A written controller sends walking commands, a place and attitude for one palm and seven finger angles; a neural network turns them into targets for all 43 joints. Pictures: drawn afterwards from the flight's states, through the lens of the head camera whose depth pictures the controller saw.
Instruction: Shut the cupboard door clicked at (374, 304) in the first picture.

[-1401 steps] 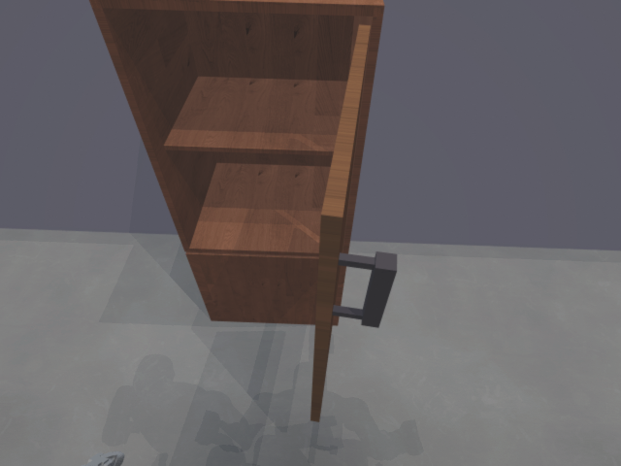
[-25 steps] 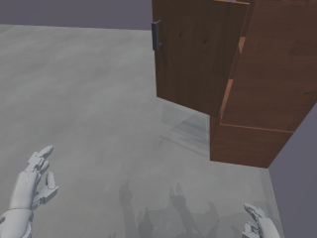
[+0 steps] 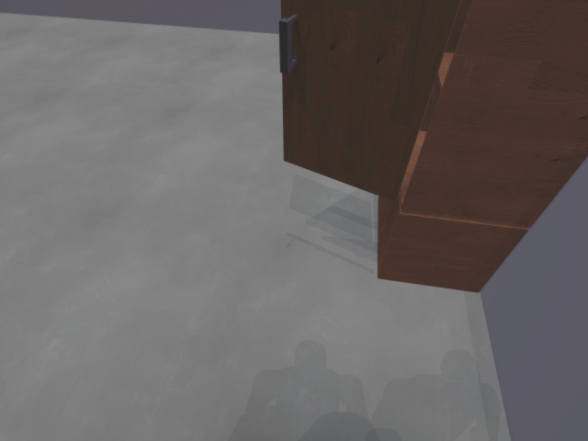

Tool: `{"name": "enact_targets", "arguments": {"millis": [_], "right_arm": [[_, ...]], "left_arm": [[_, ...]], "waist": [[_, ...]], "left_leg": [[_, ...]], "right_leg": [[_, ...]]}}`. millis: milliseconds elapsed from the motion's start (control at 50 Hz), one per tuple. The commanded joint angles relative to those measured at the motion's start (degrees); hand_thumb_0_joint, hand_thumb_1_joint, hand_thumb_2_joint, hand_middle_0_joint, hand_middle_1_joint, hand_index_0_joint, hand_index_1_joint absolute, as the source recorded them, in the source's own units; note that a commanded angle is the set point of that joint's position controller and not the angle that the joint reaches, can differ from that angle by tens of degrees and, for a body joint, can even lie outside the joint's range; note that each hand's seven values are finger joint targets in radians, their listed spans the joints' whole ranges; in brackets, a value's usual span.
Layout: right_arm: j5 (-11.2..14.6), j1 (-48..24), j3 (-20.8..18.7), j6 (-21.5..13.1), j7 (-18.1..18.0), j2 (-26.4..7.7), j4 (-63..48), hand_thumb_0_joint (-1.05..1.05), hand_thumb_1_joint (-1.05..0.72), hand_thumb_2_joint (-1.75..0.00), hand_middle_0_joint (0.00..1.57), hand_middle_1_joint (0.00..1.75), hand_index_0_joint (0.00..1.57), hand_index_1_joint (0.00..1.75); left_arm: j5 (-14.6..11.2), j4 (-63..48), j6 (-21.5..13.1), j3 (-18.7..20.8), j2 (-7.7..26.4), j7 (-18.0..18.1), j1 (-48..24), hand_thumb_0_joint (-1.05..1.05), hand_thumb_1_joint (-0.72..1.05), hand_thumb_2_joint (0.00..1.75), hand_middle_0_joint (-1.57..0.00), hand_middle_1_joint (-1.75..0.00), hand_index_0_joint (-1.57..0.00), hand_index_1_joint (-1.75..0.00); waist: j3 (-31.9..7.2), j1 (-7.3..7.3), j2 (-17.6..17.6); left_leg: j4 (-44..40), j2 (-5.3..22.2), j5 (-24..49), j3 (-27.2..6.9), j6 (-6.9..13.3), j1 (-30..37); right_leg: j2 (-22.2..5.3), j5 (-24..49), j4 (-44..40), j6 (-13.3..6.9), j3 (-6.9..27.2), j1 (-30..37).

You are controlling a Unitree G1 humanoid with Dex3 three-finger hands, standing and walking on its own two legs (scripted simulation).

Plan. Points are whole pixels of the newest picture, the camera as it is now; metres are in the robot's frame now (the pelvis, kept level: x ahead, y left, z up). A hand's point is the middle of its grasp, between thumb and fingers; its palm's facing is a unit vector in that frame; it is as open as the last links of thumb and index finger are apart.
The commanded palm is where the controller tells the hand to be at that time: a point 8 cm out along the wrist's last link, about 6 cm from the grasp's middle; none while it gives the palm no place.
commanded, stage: let the arm hang, fingers relaxed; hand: left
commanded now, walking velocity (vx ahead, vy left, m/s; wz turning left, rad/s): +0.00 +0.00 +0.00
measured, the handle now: (289, 44) +1.01 +0.06 +0.08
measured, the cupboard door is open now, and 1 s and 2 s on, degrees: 70 70 70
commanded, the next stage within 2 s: look to check the result in 0.50 s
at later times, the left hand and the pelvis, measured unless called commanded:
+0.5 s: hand out of the picture -0.01 +0.15 -0.18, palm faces +0.00 -0.99 -0.16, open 7.3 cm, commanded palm none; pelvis +0.00 +0.00 +0.00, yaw -1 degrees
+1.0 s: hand out of the picture +0.01 +0.16 -0.17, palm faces -0.02 -0.98 -0.19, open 7.4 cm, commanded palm none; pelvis +0.02 +0.00 +0.00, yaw -2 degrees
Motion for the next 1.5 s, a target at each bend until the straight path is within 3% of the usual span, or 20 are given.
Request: {"name": "enact_targets", "arguments": {"millis": [0, 200, 380, 480, 560, 800, 1060, 1140, 1200, 1240, 1300, 1380, 1440, 1480], "right_arm": [[-0.07, 2.41, -1.37, -1.44, -0.69, -5.33, -0.82, 0.0, -0.9, -0.9, 0.2, 0.3, 0.2, 0.3], [-0.17, 3.22, -1.15, -1.32, -0.72, -2.58, 1.88, 0.0, -0.9, -0.9, 0.2, 0.3, 0.2, 0.3], [-0.17, 3.82, -1.32, -1.47, -0.83, -1.63, 2.22, 0.0, -0.9, -0.9, 0.2, 0.3, 0.2, 0.3], [-0.05, 3.85, -1.33, -1.87, -0.95, -1.48, 2.28, 0.0, -0.9, -0.9, 0.2, 0.3, 0.2, 0.3], [0.11, 3.81, -1.38, -1.84, -0.97, -1.96, 2.29, 0.0, -0.9, -0.9, 0.2, 0.3, 0.2, 0.3], [0.05, 2.5, -1.42, -2.05, -1.14, -3.08, 2.43, 0.0, -0.9, -0.9, 0.2, 0.3, 0.2, 0.3], [0.18, 0.39, -1.39, -2.57, -1.06, -4.76, 2.22, 0.0, -0.9, -0.9, 0.2, 0.3, 0.2, 0.3], [0.07, -0.32, -1.23, -2.45, -1.03, -4.64, 2.56, 0.0, -0.9, -0.9, 0.2, 0.3, 0.2, 0.3], [0.05, -0.62, -1.25, -2.56, -1.05, -5.08, 2.53, 0.0, -0.9, -0.9, 0.2, 0.3, 0.2, 0.3], [0.03, 0.0, -0.95, -2.44, -0.87, -3.32, 2.28, 0.0, -0.9, -0.9, 0.2, 0.3, 0.2, 0.3], [0.02, -0.44, -1.49, -1.76, -0.72, -4.17, 1.33, 0.0, -0.9, -0.9, 0.2, 0.3, 0.2, 0.3], [-0.08, -2.29, -2.48, -0.84, -0.37, -5.15, -1.22, 0.0, -0.9, -0.9, 0.2, 0.3, 0.2, 0.3], [-0.23, -3.13, -3.0, -0.26, 0.15, -4.13, -3.33, 0.0, -0.9, -0.9, 0.2, 0.3, 0.2, 0.3], [-0.43, -4.75, -3.46, 0.31, 0.41, -3.77, -5.09, 0.0, -0.9, -0.9, 0.2, 0.3, 0.2, 0.3]], "left_arm": [[-0.17, -0.56, -1.59, 0.57, 4.66, 0.67, 0.62, 0.0, 0.9, 0.9, -0.2, -0.3, -0.2, -0.3], [-0.06, 1.43, -1.46, 0.45, 2.9, 1.1, 0.91, 0.0, 0.9, 0.9, -0.2, -0.3, -0.2, -0.3], [-0.05, 1.28, -1.58, 0.65, 2.13, 1.19, 0.61, 0.0, 0.9, 0.9, -0.2, -0.3, -0.2, -0.3], [-0.13, 1.24, -1.88, 0.76, 2.16, 1.15, 0.67, 0.0, 0.9, 0.9, -0.2, -0.3, -0.2, -0.3], [-0.13, 1.5, -2.09, 0.63, 2.49, 1.2, 0.77, 0.0, 0.9, 0.9, -0.2, -0.3, -0.2, -0.3], [-0.1, 2.22, -1.95, 0.66, 2.75, 1.14, -0.17, 0.0, 0.9, 0.9, -0.2, -0.3, -0.2, -0.3], [-0.16, 1.7, -2.46, 0.81, 4.71, 1.08, -2.07, 0.0, 0.9, 0.9, -0.2, -0.3, -0.2, -0.3], [-0.21, 1.78, -2.22, 0.73, 4.7, 0.99, -3.0, 0.0, 0.9, 0.9, -0.2, -0.3, -0.2, -0.3], [-0.2, 1.57, -2.32, 0.86, 5.18, 0.94, -3.56, 0.0, 0.9, 0.9, -0.2, -0.3, -0.2, -0.3], [-0.3, 1.31, -1.98, 0.9, 4.03, 1.13, -3.13, 0.0, 0.9, 0.9, -0.2, -0.3, -0.2, -0.3], [-0.28, 0.06, -1.45, 2.0, 5.46, 1.33, -3.5, 0.0, 0.9, 0.9, -0.2, -0.3, -0.2, -0.3], [-0.11, -2.64, -0.8, 3.53, 7.3, 1.3, -4.24, 0.0, 0.9, 0.9, -0.2, -0.3, -0.2, -0.3], [0.07, -4.82, -0.6, 4.7, 9.28, 1.31, -4.69, 0.0, 0.9, 0.9, -0.2, -0.3, -0.2, -0.3], [0.26, -6.46, -0.6, 5.13, 10.14, 1.49, -6.22, 0.0, 0.9, 0.9, -0.2, -0.3, -0.2, -0.3]], "waist": [[1.7, -0.62, -3.37], [5.29, -0.36, -1.01], [4.8, -0.37, -0.34], [2.87, -0.42, -0.29], [2.69, -0.55, -1.81], [3.6, -0.59, -0.47], [1.04, -0.45, -1.26], [2.92, -0.46, -0.81], [2.02, -0.47, -0.84], [0.81, -0.35, -0.69], [0.77, -0.18, -1.37], [1.19, 0.27, -1.38], [-0.37, 0.52, -8.46], [0.38, 0.76, -12.51]], "left_leg": [[-8.82, 6.67, -11.41, -9.17, -1.07, 2.67], [-9.73, 6.17, -11.76, -8.03, -1.5, 1.15], [-9.88, 6.12, -11.99, -7.94, -1.71, 0.77], [-9.0, 6.1, -8.38, -7.58, -1.6, 2.55], [-7.84, 6.03, -5.83, -7.02, -1.57, 4.26], [-9.46, 6.77, -7.36, -7.49, -1.53, 4.55], [-7.86, 6.8, 0.89, -6.92, -1.43, 7.51], [-8.98, 6.82, -1.64, -6.89, -1.74, 6.55], [-8.69, 6.84, 0.2, -6.97, -1.71, 7.02], [-6.84, 6.48, 4.62, -7.02, -1.86, 6.34], [-3.53, 6.15, 7.96, -7.7, -1.74, 3.74], [0.46, 5.43, 5.71, -8.91, -1.61, -1.69], [10.3, 1.46, 2.61, -5.47, -3.08, -6.26], [22.25, 0.82, -12.6, -4.25, -4.2, -9.51]], "right_leg": [[-2.25, -4.78, -5.88, -3.09, 4.83, -5.82], [-1.91, -4.8, -6.2, -2.56, 5.17, -7.22], [-1.76, -3.93, -5.97, -2.58, 4.97, -6.53], [-2.16, -1.03, -5.86, -2.72, 4.87, -5.4], [-2.33, -0.69, -6.41, -2.85, 5.33, -6.01], [-2.23, -0.42, -6.35, -2.7, 5.25, -5.58], [-2.75, 4.04, -6.73, -2.82, 5.85, -3.24], [-2.94, 2.54, -7.19, -2.66, 5.56, -3.45], [-2.96, 3.79, -7.19, -2.7, 5.59, -2.54], [-3.61, 5.64, -5.16, -2.15, 4.16, -1.34], [-4.35, 5.99, -1.89, -2.12, 2.41, -1.1], [-6.35, 3.85, -0.01, -3.0, 1.71, -1.23], [-12.33, 4.53, -2.07, -6.76, 4.84, 0.75], [-17.72, 11.02, -3.69, -10.93, 5.96, 0.24]]}}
